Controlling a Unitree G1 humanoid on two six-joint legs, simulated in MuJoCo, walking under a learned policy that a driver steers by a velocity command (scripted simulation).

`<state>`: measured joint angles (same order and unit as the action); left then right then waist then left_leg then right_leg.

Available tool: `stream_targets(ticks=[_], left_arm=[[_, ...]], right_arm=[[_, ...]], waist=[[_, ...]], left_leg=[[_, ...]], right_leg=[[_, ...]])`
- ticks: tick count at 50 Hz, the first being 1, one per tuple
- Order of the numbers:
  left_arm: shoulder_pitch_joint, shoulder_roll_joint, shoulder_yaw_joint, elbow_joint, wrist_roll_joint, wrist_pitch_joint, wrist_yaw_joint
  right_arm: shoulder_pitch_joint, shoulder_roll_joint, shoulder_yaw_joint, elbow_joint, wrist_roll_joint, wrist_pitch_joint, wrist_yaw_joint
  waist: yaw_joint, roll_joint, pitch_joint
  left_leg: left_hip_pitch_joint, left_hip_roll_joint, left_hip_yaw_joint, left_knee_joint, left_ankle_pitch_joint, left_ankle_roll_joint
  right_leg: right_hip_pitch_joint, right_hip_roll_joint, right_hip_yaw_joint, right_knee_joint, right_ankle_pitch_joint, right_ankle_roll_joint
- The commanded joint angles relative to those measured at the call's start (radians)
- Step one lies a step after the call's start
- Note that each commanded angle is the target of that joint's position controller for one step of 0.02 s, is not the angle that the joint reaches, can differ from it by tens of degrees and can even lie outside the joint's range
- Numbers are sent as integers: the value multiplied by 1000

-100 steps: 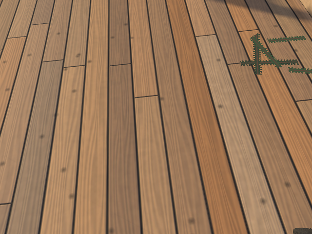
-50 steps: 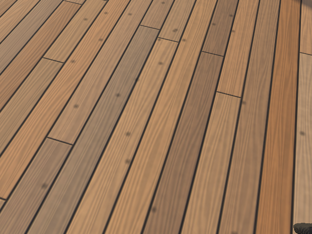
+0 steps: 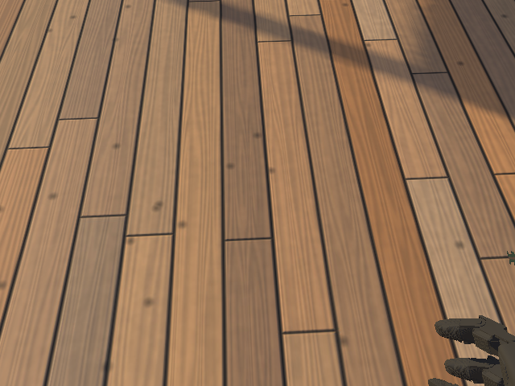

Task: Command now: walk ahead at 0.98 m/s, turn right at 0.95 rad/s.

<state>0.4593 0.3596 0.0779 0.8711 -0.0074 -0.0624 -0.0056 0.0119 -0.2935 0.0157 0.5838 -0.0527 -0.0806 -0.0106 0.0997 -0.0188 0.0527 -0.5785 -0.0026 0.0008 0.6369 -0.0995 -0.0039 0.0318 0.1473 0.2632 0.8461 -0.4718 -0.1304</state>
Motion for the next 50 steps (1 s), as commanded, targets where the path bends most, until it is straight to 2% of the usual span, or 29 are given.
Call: stream_targets(ticks=[1, 2, 3, 6, 8, 12, 15, 17, 19, 20, 21, 22, 23, 24, 28, 31, 34, 35, 37, 38, 39, 40, 41, 42, 43, 44, 45, 47, 50], left_arm=[[-85, 69, -19, -143, 7, -13, 2], [-136, 89, -13, -140, 25, 1, -11], [-181, 79, -14, -139, 39, 11, -25], [-242, -7, -41, -182, 53, 36, -56], [-300, -29, -57, -213, 56, 44, -65], [-480, -7, -81, -288, 50, 28, -83], [-577, -21, -98, -302, 50, 9, -96], [-518, 14, -86, -280, 59, 4, -70], [-186, 88, -46, -179, 69, 0, -33], [-22, 164, -15, -130, 83, 0, -8], [7, 248, 9, -124, 108, -11, 7], [-2, 225, 10, -139, 82, -7, 5], [-89, 145, -3, -122, 67, -11, 4], [-145, 88, -12, -112, 62, -21, 1], [-157, -15, -32, -62, 35, -55, -2], [-180, -54, -43, -37, 18, -74, 1], [-234, -25, -40, -46, 9, -81, 15], [-285, 78, -15, -105, -2, -66, 47], [-294, 166, 9, -131, -17, -42, 76], [-307, 179, 17, -146, -23, -27, 79], [-324, 158, 14, -155, -24, -19, 71], [-319, 71, -6, -146, -31, -23, 48], [-242, -57, -42, -186, 24, -34, 19], [-34, -23, -53, -210, 9, -50, 8], [-98, 97, -34, -222, 1, -57, 7], [-199, 122, -19, -246, -3, -51, 16], [-228, 117, -16, -244, 9, -37, 29], [-256, 116, -8, -256, 22, -5, 42], [-328, 29, -23, -284, 34, 1, 47]], right_arm=[[326, -218, -108, 36, -11, 11, -17], [278, -148, -92, 44, -3, 12, -13], [293, -117, -84, 72, -8, 10, -8], [366, -61, -64, 170, 9, -25, 7], [384, -63, -61, 204, 22, -45, 21], [381, -101, -63, 234, 26, -60, 29], [470, -153, -66, 292, 45, -54, 29], [480, -226, -77, 314, 45, -46, 23], [452, -266, -84, 323, 44, -25, 8], [449, -214, -72, 308, 43, -23, 11], [547, -19, -37, 265, 55, -24, 23], [514, -98, -57, 241, 81, -16, 14], [409, -130, -71, 229, 77, -10, 13], [388, -91, -61, 233, 71, -8, 20], [373, -18, -62, 246, 38, 55, 49], [230, 21, -54, 177, 26, 70, 59], [154, 34, -35, 147, 31, 52, 83], [184, -12, -59, 140, 103, 25, 79], [276, -85, -88, 143, 92, 24, 87], [377, -138, -113, 160, 85, 38, 86], [527, -205, -147, 193, 79, 55, 75], [559, -215, -152, 210, 82, 70, 52], [463, -263, -147, 171, 52, 61, 34], [381, -300, -139, 78, -12, 26, 45], [285, -281, -153, 2, 16, 26, 57], [216, -231, -143, -16, 59, 25, 57], [174, -199, -132, -23, 84, 23, 53], [147, -191, -132, -34, 70, 30, 38], [177, -189, -139, -17, 78, 53, 0]], waist=[[-181, 258, -306], [-167, 138, -197], [-166, 60, -134], [-120, 95, -29], [-101, 87, 17], [-85, 52, 102], [-105, 32, 119], [-60, 77, 32], [110, 125, -167], [165, 109, -262], [40, -179, -396], [55, -125, -482], [17, -41, -274], [-20, -33, -142], [-117, -44, -28], [-152, -51, 74], [-164, -39, 72], [-158, -76, 11], [-221, -107, -100], [-272, -110, -153], [-341, -75, -214], [-337, 85, -153], [-204, 395, -97], [-108, 328, -400], [-139, 126, -432], [-109, -22, -270], [-72, -104, -201], [-47, -69, -134], [-66, -38, -151]], left_leg=[[853, 408, -813, -394, -827, 134], [716, 379, -635, -373, -675, 138], [619, 336, -515, -383, -502, 135], [474, 278, -300, -437, -269, 135], [458, 278, -207, -489, -159, 141], [370, 202, 43, -594, 108, 125], [387, 204, 57, -671, 379, 148], [532, 220, 67, -499, 878, 148], [496, 214, 59, -56, 970, 124], [294, 152, 52, 254, 656, 113], [-10, 15, 14, 658, -358, 105], [-85, -4, -97, 803, -334, 126], [-140, 54, -96, 759, -196, 129], [-137, 86, -77, 706, -143, 122], [-86, 149, -67, 646, -125, 91], [-122, 126, 23, 520, -30, 64], [70, 40, 142, 127, 221, 74], [148, -4, 144, 87, 254, 53], [313, -65, 157, 33, 243, 62], [431, -88, 153, 35, 222, 85], [620, -88, 106, 24, 258, 120], [720, -34, 18, -82, 362, 163], [775, 55, -219, -21, 937, 248], [942, 300, -689, -136, 822, 480], [877, 304, -777, -262, 453, 487], [721, 247, -729, -315, 203, 443], [587, 219, -694, -334, 155, 399], [396, 142, -563, -329, 367, 354], [321, 40, -419, -259, 599, 296]], right_leg=[[-736, -99, -112, 576, 128, 3], [-724, -145, -139, 532, 202, 9], [-701, -172, -154, 500, 215, 15], [-707, -217, -139, 436, 203, 26], [-776, -221, -128, 383, 234, 34], [-714, -190, -222, 32, 430, 46], [-506, -163, -359, -171, 523, 17], [-392, -102, -374, -201, 424, 2], [-17, -78, -321, -262, 323, -11], [238, -210, -193, -250, 194, -10], [461, -547, 250, -329, -79, -36], [399, -612, 513, -505, -139, -49], [238, -539, 331, -535, -80, -31], [93, -503, 198, -567, 49, -28], [-113, -425, -117, -664, 288, 11], [-188, -363, -379, -664, 868, 48], [-255, -277, -544, -626, 930, 75], [-216, -266, -526, -558, 1054, 99], [-143, -313, -499, -407, 1261, 123], [-143, -327, -483, -266, 1309, 128], [-204, -319, -462, -39, 1210, 135], [-346, -213, -448, 281, 500, 179], [-600, -43, -381, 675, -223, 211], [-726, -15, -137, 850, -204, 216], [-712, -55, -73, 790, -119, 184], [-753, -85, -85, 683, -54, 172], [-726, -122, -83, 611, -9, 180], [-629, -144, -80, 473, 12, 205], [-588, -120, -115, 229, 83, 238]])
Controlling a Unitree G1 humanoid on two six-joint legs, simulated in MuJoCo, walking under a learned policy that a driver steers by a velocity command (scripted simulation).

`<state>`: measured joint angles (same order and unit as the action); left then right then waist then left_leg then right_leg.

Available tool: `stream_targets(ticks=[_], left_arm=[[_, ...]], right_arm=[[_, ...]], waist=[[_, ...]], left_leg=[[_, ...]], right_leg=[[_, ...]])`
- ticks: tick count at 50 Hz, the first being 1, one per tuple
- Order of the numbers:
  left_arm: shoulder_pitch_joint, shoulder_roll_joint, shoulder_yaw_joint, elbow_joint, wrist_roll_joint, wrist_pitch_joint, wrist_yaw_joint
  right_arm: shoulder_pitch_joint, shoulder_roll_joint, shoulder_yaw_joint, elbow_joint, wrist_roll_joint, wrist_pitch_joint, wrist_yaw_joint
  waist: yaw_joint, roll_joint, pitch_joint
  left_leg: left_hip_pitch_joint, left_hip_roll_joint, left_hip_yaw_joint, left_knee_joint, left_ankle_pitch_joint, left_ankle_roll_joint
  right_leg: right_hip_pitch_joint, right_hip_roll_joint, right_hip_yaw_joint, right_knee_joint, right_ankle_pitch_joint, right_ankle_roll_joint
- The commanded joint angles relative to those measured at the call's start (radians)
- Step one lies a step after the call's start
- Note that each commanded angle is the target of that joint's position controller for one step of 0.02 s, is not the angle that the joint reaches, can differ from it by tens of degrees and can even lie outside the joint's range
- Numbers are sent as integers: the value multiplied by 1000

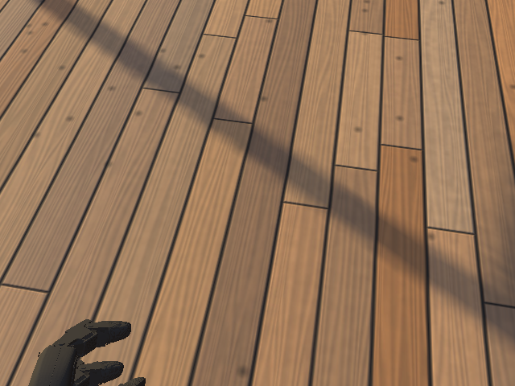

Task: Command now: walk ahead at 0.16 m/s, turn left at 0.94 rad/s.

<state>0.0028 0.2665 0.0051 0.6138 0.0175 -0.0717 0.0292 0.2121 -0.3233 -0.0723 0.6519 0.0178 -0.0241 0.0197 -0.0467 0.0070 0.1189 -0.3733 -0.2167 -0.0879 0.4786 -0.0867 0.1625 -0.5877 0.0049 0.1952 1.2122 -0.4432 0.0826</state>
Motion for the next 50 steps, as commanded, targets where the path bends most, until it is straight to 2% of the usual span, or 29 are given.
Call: stream_targets(ticks=[1, 3, 5, 10, 12, 13, 14, 15, 16, 17, 18, 19, 21, 23, 24, 26, 29, 31, 32, 33, 34, 35, 36, 38, 42, 46, 47, 48, 50], left_arm=[[104, 105, 46, -35, 3, 14, 12], [65, 99, 47, -41, -11, 22, 11], [17, 100, 51, -48, -15, 24, 6], [-23, 129, 68, -42, -9, 2, -7], [10, 135, 77, -28, -9, -10, -16], [36, 128, 80, -17, -11, -14, -20], [27, 149, 81, -28, 1, -11, -18], [30, 183, 83, -53, 25, 4, -13], [119, 209, 97, -21, 27, 12, -14], [108, 163, 90, -33, 8, 17, -13], [96, 125, 77, -35, -2, 29, -10], [89, 113, 66, -43, -10, 39, -8], [71, 126, 62, -33, -4, 55, -3], [72, 85, 50, -19, -6, 67, -9], [87, 112, 63, -19, -15, 76, -11], [153, 187, 94, -14, -21, 88, -10], [172, 199, 106, -19, -38, 92, -5], [156, 191, 111, -23, -61, 98, 4], [170, 169, 108, -22, -62, 98, 9], [121, 130, 101, -62, -60, 90, 8], [137, 154, 112, -66, -57, 79, 3], [174, 199, 133, -44, -43, 77, -2], [214, 193, 135, -12, -48, 89, -4], [221, 152, 122, -12, -43, 101, -14], [115, 128, 105, -68, -53, 73, -39], [88, 113, 95, -99, -56, 58, -56], [41, 123, 98, -91, 63, 102, -102], [37, 113, 97, -101, 51, 116, -125], [13, 114, 92, -110, 22, 119, -148]], right_arm=[[-18, -169, -56, -85, 12, 12, -46], [-27, -176, -62, -96, 22, 47, -72], [-29, -168, -62, -108, 24, 68, -86], [-23, -110, -46, -131, -3, 75, -83], [-46, -95, -36, -141, -4, 73, -77], [-55, -82, -28, -142, -3, 72, -72], [19, -31, -11, -130, -12, 69, -62], [113, -33, -9, -113, -13, 65, -60], [121, -132, -33, -129, -8, 57, -55], [67, -198, -51, -99, -7, 62, -59], [22, -195, -52, -85, -9, 77, -63], [12, -158, -41, -77, -10, 91, -65], [6, -89, -17, -84, -6, 89, -58], [7, -10, 10, -78, -23, 79, -53], [-19, -3, 13, -83, -27, 72, -51], [-55, -30, 3, -82, -15, 59, -52], [-11, -53, -10, -45, -1, 43, -50], [53, -54, -19, -8, -1, 30, -45], [81, -91, -30, 2, -11, 27, -47], [107, -172, -51, 15, -47, 30, -48], [30, -162, -50, -6, -76, 27, -45], [-43, -103, -29, -34, -80, 18, -52], [-79, -61, -19, -46, -62, 11, -62], [-41, -62, -16, -33, -10, -8, -71], [97, -90, -23, -2, -28, -40, -68], [130, -114, -31, 18, -33, -60, -52], [193, -111, -25, 50, -73, -56, -34], [183, -115, -27, 53, -76, -60, -28], [165, -115, -27, 59, -69, -70, -30]], waist=[[73, -43, -249], [58, 4, -302], [39, 55, -300], [6, 150, -257], [23, 161, -247], [41, 134, -235], [6, -9, -258], [-31, -201, -243], [-21, -311, -284], [15, -183, -259], [30, -100, -230], [33, -67, -215], [23, -88, -170], [17, -149, -190], [36, -192, -175], [77, -225, -173], [62, -212, -197], [16, -194, -204], [14, -157, -228], [8, 93, -197], [17, 248, -165], [48, 174, -162], [65, 117, -183], [34, 159, -145], [-45, 111, -69], [-49, 113, -24], [-57, 35, -8], [-48, 93, 12], [-33, 135, 34]], left_leg=[[131, 234, -322, -82, 597, 103], [158, 205, -322, -49, 515, 36], [158, 189, -348, -38, 384, -13], [218, 227, -453, 24, 235, -10], [198, 227, -475, 71, 192, -18], [151, 197, -454, 114, 86, -39], [63, 127, -378, 261, -262, -81], [-85, -12, -247, 489, -657, -149], [-178, 20, -170, 671, -652, -206], [-184, 75, -163, 769, -553, -234], [-183, 88, -144, 812, -472, -247], [-169, 89, -127, 840, -440, -255], [-130, 101, -63, 775, -380, -256], [-31, 148, 23, 524, -383, -264], [-4, 155, 54, 416, -413, -266], [3, 151, 38, 280, -422, -250], [63, 133, 2, 94, -323, -205], [213, 137, 12, -104, -186, -155], [351, 224, -33, -123, -142, -121], [391, 409, -225, -150, -168, -9], [312, 588, -370, -206, 51, 93], [279, 604, -318, -183, 189, 104], [306, 538, -232, -199, -4, 46], [394, 502, -206, -260, -355, -7], [474, 506, -140, -329, -438, -18], [465, 527, -29, -363, -361, -19], [398, 517, 36, -386, -376, -35], [373, 515, 74, -390, -371, -47], [353, 531, 132, -409, -373, -63]], right_leg=[[35, 44, -55, -207, 108, 34], [53, 71, -50, -323, 222, 40], [66, 87, -38, -409, 288, 35], [95, 63, -3, -581, 300, 9], [207, 45, -15, -699, 349, -26], [314, 25, -28, -806, 469, -54], [454, -117, 90, -828, 628, -125], [547, -307, 273, -795, 993, -271], [534, -439, 516, -857, 885, -408], [494, -371, 458, -842, 702, -387], [450, -296, 327, -831, 571, -328], [406, -247, 266, -843, 482, -290], [325, -171, 165, -886, 376, -259], [315, -86, 101, -906, 276, -223], [320, -74, 119, -916, 268, -231], [386, -116, 217, -911, 256, -270], [415, -145, 331, -919, 216, -273], [329, -103, 320, -909, 153, -224], [217, -61, 277, -861, 69, -173], [7, 47, 96, -672, -29, -108], [-71, 112, -52, -413, -129, -63], [-63, 52, -55, -212, -118, -32], [-84, 25, -74, -142, -20, -29], [-237, -30, -96, -28, 111, -21], [-388, -78, -141, -17, 210, -11], [-399, -112, -137, -89, 279, -10], [-343, -76, -190, -95, 259, -32], [-331, -89, -197, -119, 279, -46], [-308, -117, -204, -171, 314, -76]])
Over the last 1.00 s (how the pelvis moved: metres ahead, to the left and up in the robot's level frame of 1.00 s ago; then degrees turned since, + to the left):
0.84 -0.04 0.02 21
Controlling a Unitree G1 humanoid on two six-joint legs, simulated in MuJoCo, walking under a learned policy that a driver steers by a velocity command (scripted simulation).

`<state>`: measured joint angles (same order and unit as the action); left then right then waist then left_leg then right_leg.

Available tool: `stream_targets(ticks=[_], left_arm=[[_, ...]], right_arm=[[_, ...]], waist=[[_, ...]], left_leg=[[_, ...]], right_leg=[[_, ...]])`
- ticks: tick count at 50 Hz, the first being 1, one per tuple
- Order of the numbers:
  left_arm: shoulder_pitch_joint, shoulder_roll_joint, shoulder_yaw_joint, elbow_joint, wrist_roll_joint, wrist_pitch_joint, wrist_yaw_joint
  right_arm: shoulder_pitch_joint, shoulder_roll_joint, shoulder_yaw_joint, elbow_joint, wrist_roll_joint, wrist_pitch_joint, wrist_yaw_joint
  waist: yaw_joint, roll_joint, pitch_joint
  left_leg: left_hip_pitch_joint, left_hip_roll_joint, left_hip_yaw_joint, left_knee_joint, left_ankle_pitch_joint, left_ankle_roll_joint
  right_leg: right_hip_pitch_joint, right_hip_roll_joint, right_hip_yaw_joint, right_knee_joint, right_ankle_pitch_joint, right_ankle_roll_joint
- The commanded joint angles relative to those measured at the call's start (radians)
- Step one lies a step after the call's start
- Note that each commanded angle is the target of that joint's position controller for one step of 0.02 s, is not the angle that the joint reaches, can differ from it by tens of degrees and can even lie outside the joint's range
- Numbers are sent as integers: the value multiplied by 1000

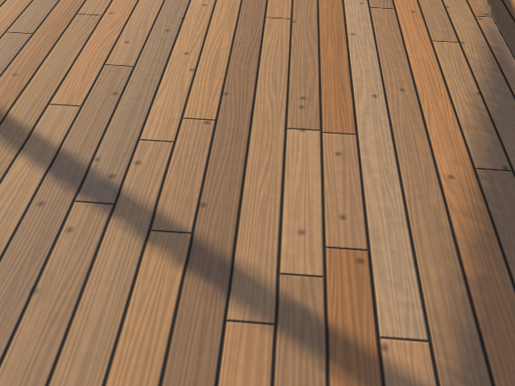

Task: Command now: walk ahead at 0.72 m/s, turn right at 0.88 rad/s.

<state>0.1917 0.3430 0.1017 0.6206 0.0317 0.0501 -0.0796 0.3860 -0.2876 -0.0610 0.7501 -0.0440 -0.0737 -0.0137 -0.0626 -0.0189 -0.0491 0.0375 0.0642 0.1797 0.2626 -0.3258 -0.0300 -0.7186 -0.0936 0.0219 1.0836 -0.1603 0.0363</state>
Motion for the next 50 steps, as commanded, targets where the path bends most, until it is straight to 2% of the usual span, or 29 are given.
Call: stream_targets(ticks=[1, 4, 6, 8, 9, 10, 11, 12, 13, 14, 15, 16, 17, 19, 22, 25, 28, 30, 32, 33, 34, 35, 36, 37, 38, 39, 41, 46, 50], left_arm=[[-198, 39, -8, -123, 3, -6, -44], [-282, 28, -24, -145, 4, -13, -47], [-287, 18, -36, -148, 8, -13, -38], [-95, 48, -20, -94, -3, -22, -5], [142, 84, 5, -24, -6, -35, 12], [286, 190, 45, 39, 3, -37, 31], [240, 326, 68, 14, -18, -30, 46], [252, 282, 56, -1, -10, -32, 51], [245, 238, 43, 35, 9, -38, 62], [202, 177, 25, 44, 16, -54, 71], [124, 123, 4, 47, 10, -72, 72], [91, 94, -10, 44, 6, -89, 71], [94, 64, -21, 59, -2, -109, 67], [127, 52, -25, 95, -7, -138, 59], [186, 37, -33, 131, -9, -159, 49], [213, 3, -56, 159, -14, -174, 63], [199, 33, -61, 175, -16, -185, 89], [173, 95, -45, 176, -7, -174, 123], [84, 148, -26, 152, 14, -138, 148], [-25, 178, -12, 127, 14, -120, 150], [-112, 64, -41, 114, 17, -123, 119], [-80, -91, -85, 27, 20, -144, 104], [31, -79, -108, -48, -2, -167, 88], [4, 7, -106, -30, 22, -189, 77], [-15, 39, -98, -14, 31, -188, 73], [-29, 34, -105, -24, 49, -171, 73], [-54, 23, -117, -28, 59, -122, 74], [-287, -38, -146, -120, -1, -114, 58], [-270, 13, -123, -123, -6, -128, 72]], right_arm=[[-9, -151, -39, -32, -6, -24, 2], [38, -159, -44, 4, -8, -19, -1], [48, -171, -43, 28, -6, -7, -3], [54, -221, -49, 44, 2, 10, 0], [18, -255, -52, 28, 19, 16, 6], [42, -180, -29, -11, 17, 8, 17], [-26, -74, -3, -116, 6, -16, 37], [-149, -134, -7, -144, 1, -25, 38], [-163, -135, -5, -134, 25, -28, 33], [-108, -116, 5, -96, 25, -26, 29], [-62, -99, 11, -64, 11, -14, 35], [10, -87, 15, -31, 9, 8, 44], [25, -86, 13, -10, 12, 29, 50], [-11, -69, 10, 16, 31, 56, 59], [-178, -53, 12, -22, 52, 51, 63], [-262, -34, 26, -36, 45, 33, 78], [-254, -24, 41, -32, 43, 29, 90], [-153, -75, 29, 2, 43, 46, 82], [152, -168, -9, 87, 37, 63, 69], [383, -216, -40, 145, 40, 66, 56], [394, -196, -42, 187, 62, 68, 38], [247, -203, -39, 165, 44, 68, 34], [149, -220, -41, 109, 30, 64, 24], [98, -161, -39, 74, 23, 62, 16], [43, -126, -30, 75, 19, 57, 15], [30, -136, -28, 77, 22, 41, 13], [9, -138, -21, 74, 31, 5, 11], [45, -170, -47, 74, 52, -17, 29], [71, -202, -68, 72, 46, -10, 28]], waist=[[-14, 158, 213], [-30, 135, 236], [-7, 137, 222], [106, 137, 62], [234, 110, -71], [265, -57, -184], [192, -312, -254], [237, -122, -236], [205, -53, -109], [142, 9, -16], [80, 31, 22], [38, -18, 28], [24, -16, 49], [33, 11, 125], [80, -25, 221], [83, -15, 204], [43, -33, 138], [-29, -88, 47], [-196, -99, -73], [-334, -59, -108], [-301, 142, -12], [-107, 299, 35], [-16, 274, -117], [-10, 40, -38], [49, -94, 73], [87, -97, 130], [120, -118, 199], [-8, 16, 168], [-32, 76, 72]], left_leg=[[-49, 262, -111, -202, -123, 125], [34, 278, -19, -195, -37, 120], [61, 264, 68, -107, 272, 106], [26, 258, 129, 232, 982, 105], [-125, 249, 141, 536, 1078, 91], [-480, 176, 121, 881, 593, 54], [-811, -12, -29, 1189, -188, 4], [-888, 8, -213, 1252, -83, 23], [-924, 41, -194, 1255, 4, 40], [-861, 91, -187, 1177, 64, 51], [-767, 125, -205, 1103, 96, 58], [-683, 135, -219, 1074, 123, 54], [-647, 139, -232, 1049, 133, 51], [-711, 98, -255, 1010, 180, 59], [-799, 20, -239, 821, 310, 83], [-784, -31, -113, 640, 423, 119], [-611, -91, -3, 477, 494, 157], [-473, -156, 36, 453, 446, 173], [-186, -204, 11, 448, 316, 221], [16, -133, -118, 362, 281, 310], [114, -98, -184, 331, 248, 338], [192, -26, -488, 426, 414, 430], [286, 144, -921, 151, 28, 563], [153, 172, -1019, -49, -264, 517], [-40, 139, -944, -93, -286, 451], [-170, 104, -891, -91, -194, 435], [-407, 8, -728, -125, -109, 397], [-467, -105, -548, -119, 281, 303], [-222, -70, -582, 38, 565, 236]], right_leg=[[-169, -26, -39, -75, 32, -46], [-145, -25, -96, -185, -52, -109], [-39, 22, -166, -269, -169, -166], [302, 178, -258, -285, -276, -222], [638, 228, -224, -357, -206, -252], [1008, 124, 23, -457, -363, -271], [1122, -137, 648, -747, -736, -342], [1076, -180, 741, -856, -677, -308], [982, -197, 621, -839, -495, -290], [816, -168, 483, -810, -320, -260], [673, -104, 357, -815, -256, -228], [579, -94, 292, -839, -198, -215], [528, -76, 245, -866, -157, -190], [517, -41, 117, -917, -44, -132], [535, -6, -33, -1000, 205, -71], [636, 9, -162, -1017, 574, -37], [722, -18, -236, -984, 1028, -4], [833, -55, -252, -822, 1374, 16], [802, -85, -236, -405, 1534, 25], [643, -48, -229, 36, 1317, 13], [340, 145, -218, 476, 165, -27], [-52, 224, -60, 748, -336, -4], [-204, 192, 123, 729, -340, -4], [-196, 129, 147, 580, -245, -42], [-129, 87, 120, 457, -186, -48], [-81, 63, 118, 368, -195, -30], [47, 6, 78, 167, -182, 10], [282, 22, -24, -380, 208, 34], [379, 91, -13, -574, 208, 5]])
Over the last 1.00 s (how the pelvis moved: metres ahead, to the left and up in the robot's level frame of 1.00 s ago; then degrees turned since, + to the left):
0.20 -0.09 0.01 -5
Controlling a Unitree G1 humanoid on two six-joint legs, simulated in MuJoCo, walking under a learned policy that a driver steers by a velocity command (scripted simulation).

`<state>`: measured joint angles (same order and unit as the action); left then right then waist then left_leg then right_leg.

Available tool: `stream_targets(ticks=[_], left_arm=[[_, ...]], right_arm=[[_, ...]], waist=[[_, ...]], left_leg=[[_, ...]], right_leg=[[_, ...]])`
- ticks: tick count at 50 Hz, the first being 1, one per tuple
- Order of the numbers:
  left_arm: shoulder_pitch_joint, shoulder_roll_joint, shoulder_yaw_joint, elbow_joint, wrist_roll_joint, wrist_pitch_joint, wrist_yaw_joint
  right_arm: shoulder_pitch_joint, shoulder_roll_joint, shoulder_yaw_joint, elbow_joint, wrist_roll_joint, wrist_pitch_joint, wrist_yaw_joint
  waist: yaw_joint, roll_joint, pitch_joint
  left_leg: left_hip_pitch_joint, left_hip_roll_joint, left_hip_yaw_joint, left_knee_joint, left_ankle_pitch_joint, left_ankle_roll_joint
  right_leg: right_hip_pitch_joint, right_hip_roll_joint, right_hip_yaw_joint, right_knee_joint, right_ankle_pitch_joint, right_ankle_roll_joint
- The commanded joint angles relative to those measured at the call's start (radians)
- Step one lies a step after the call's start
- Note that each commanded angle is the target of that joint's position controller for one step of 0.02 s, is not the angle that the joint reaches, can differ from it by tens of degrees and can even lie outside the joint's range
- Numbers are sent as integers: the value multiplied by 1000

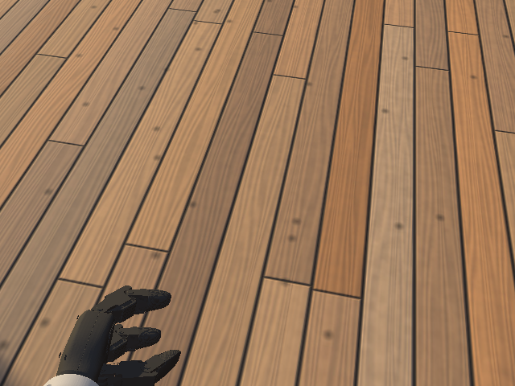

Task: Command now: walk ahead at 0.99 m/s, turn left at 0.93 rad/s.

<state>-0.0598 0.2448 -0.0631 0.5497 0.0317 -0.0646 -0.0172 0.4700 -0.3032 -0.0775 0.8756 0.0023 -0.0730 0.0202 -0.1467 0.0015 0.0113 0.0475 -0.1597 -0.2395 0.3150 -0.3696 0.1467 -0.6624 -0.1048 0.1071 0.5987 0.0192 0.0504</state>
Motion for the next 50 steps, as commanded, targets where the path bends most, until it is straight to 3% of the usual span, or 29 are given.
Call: stream_targets(ticks=[1, 3, 4, 5, 6, 8, 11, 12, 13, 14, 17, 20, 21, 22, 23, 24, 25, 27, 29, 32, 35, 39, 44, 45, 46, 47, 48, 49, 50], left_arm=[[57, 152, 60, -29, -6, -19, 19], [437, 253, 113, 60, 0, -33, 47], [666, 323, 141, 104, 29, -36, 65], [528, 404, 160, 89, 47, -24, 55], [394, 273, 150, 58, 39, -14, 48], [344, 140, 117, 83, 38, -11, 39], [446, 82, 99, 184, 1, -32, 26], [446, 85, 101, 198, -13, -39, 22], [234, 120, 127, 130, -62, -40, 43], [158, 142, 130, 108, -65, -41, 57], [169, 232, 160, 119, -51, -37, 82], [189, 291, 182, 115, -83, -31, 79], [184, 289, 184, 104, -91, -24, 74], [199, 240, 172, 97, -84, -18, 64], [293, 116, 134, 105, -30, -15, 47], [471, 140, 113, 76, -31, -23, 32], [399, 268, 132, 96, -52, -23, 24], [316, 252, 133, 107, -54, 2, 45], [345, 222, 128, 132, -55, 37, 55], [369, 132, 107, 145, -48, 43, 54], [317, 144, 114, 128, -56, 55, 48], [237, 151, 128, 84, -57, 91, 40], [289, 136, 143, 80, -52, 90, 6], [332, 146, 154, 97, -47, 87, 3], [361, 208, 176, 99, -39, 82, 9], [366, 350, 208, 63, -29, 73, 24], [415, 332, 202, 48, 3, 56, 14], [390, 314, 201, 49, 6, 41, 10], [331, 288, 202, 41, -22, 38, 16]], right_arm=[[-24, -206, -56, -58, -5, -11, -8], [-129, -230, -61, -85, -13, -24, -4], [-169, -69, -18, -130, -19, -37, -11], [-35, 4, 16, -207, 39, -32, -6], [-117, -88, 12, -161, 3, -4, -19], [-239, -111, -1, -164, -23, 19, -2], [-287, -44, 9, -215, -40, 64, 18], [-323, -29, 16, -246, -40, 71, 24], [-283, -32, 11, -268, 86, 62, 12], [-327, -46, 20, -284, 86, 55, 15], [-323, -52, 15, -286, 21, 42, 43], [-203, -142, -28, -264, 20, 58, 51], [-110, -191, -54, -248, 19, 65, 46], [-20, -229, -78, -224, 26, 70, 31], [-95, -256, -70, -245, 23, 69, 5], [-195, -302, -55, -347, -46, 45, 6], [-249, -226, -42, -387, -42, 48, 9], [-342, -127, -5, -365, 5, 37, 6], [-355, -70, 25, -317, -13, 29, 2], [-372, -82, 20, -256, -42, 19, -14], [-379, -130, -4, -248, -38, 45, -39], [-383, -99, -4, -237, -26, 78, -57], [-401, -105, -22, -224, 5, 89, -67], [-389, -86, -21, -216, 16, 90, -69], [-334, -58, -21, -201, 10, 91, -67], [-350, -28, -12, -252, -35, 90, -63], [-466, -58, -14, -286, -37, 79, -62], [-478, -72, -20, -285, -12, 76, -62], [-459, -77, -25, -268, -6, 76, -67]], waist=[[90, 56, -50], [313, 37, -253], [369, -157, -379], [208, -503, -475], [215, -256, -286], [210, -27, -73], [167, -115, -22], [157, -133, -15], [106, -190, 25], [101, -178, 50], [96, -94, -8], [30, -110, -94], [-17, -97, -137], [-47, -4, -156], [46, 262, -116], [143, 331, -394], [76, 106, -482], [132, -76, -250], [174, -24, -171], [189, 43, -164], [157, 62, -181], [130, 99, -100], [168, 109, -101], [180, 77, -101], [170, -77, -64], [135, -386, -31], [224, -301, -135], [205, -198, -136], [170, -122, -120]], left_leg=[[-186, 156, -165, 98, 747, 36], [-330, 104, -118, 544, 717, -7], [-513, 51, -30, 890, 67, 4], [-778, 8, 78, 1113, -151, -25], [-878, 115, 114, 1157, -18, -18], [-840, 185, 161, 1056, 82, -54], [-834, 215, 192, 984, 5, -83], [-846, 207, 210, 942, 29, -86], [-833, 250, 183, 837, 89, -106], [-781, 249, 217, 699, 168, -125], [-470, 176, 317, 387, 435, -136], [-263, 92, 353, 343, 400, -62], [-137, 79, 331, 318, 407, -21], [38, 82, 279, 248, 488, 23], [141, 215, 85, 224, 897, 96], [355, 541, -455, 210, 1059, 375], [278, 548, -461, 95, 778, 351], [-21, 460, -253, 82, 636, 225], [-283, 407, -96, 68, 737, 179], [-389, 346, 120, 57, 895, 145], [-319, 379, 161, 39, 770, 145], [-307, 422, 170, -3, 411, 123], [-230, 450, 230, 118, 430, 40], [-250, 414, 274, 204, 371, -10], [-357, 331, 354, 397, 200, -98], [-698, 157, 380, 704, -238, -211], [-789, 91, 197, 880, -322, -211], [-811, 112, 145, 932, -245, -192], [-827, 131, 131, 913, -150, -185]], right_leg=[[415, 128, -93, -101, -47, -21], [839, 56, -41, -47, -224, -57], [1060, -209, 221, -67, -594, -65], [1129, -423, 849, -345, -835, -173], [976, -352, 758, -374, -986, -186], [748, -255, 326, -314, -342, -169], [678, -195, 18, -242, 396, -126], [666, -185, -41, -259, 479, -119], [606, -140, -104, -308, 370, -118], [525, -136, -154, -352, 332, -121], [451, -80, -291, -313, 410, -99], [515, -92, -304, -81, 695, -78], [485, -93, -294, 84, 667, -71], [361, -47, -283, 323, 318, -41], [151, 95, -283, 675, -614, 1], [-45, 185, -74, 1000, -773, 28], [-26, 125, 24, 989, -631, 7], [-4, 26, -11, 813, -515, 6], [174, -16, -7, 677, -509, 15], [295, 3, -49, 451, -435, 32], [253, 13, -84, 385, -316, 47], [199, -7, -105, 331, -328, 36], [297, 37, -181, 67, -296, -35], [365, 70, -185, -41, -216, -64], [443, 15, -35, -166, 43, -117], [580, -232, 390, -192, 418, -290], [620, -275, 486, -236, 447, -414], [631, -227, 415, -232, 368, -378], [632, -165, 346, -211, 310, -317]])
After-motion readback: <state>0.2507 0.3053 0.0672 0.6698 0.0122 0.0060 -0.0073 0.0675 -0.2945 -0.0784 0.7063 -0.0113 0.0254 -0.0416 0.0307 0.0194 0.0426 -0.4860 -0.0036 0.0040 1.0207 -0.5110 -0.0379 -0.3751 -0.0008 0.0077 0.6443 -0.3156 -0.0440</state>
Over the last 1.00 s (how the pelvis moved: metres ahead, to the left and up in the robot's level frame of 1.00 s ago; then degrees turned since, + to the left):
0.81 -0.26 -0.01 12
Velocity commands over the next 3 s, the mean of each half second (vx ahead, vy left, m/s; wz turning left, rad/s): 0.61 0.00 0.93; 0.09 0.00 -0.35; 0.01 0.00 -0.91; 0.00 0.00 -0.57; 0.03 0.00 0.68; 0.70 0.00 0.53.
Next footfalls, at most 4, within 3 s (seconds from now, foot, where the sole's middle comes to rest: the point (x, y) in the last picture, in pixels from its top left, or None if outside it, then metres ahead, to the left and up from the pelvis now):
0.06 right None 0.26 -0.19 -0.77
0.44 left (201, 371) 0.52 0.09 -0.77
0.92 right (285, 329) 0.60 -0.14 -0.77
1.42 left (208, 317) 0.67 0.06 -0.77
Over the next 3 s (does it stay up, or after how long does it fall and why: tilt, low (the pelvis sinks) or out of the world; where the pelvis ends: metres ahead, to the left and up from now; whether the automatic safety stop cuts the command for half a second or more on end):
stays up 0.84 -0.09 0.01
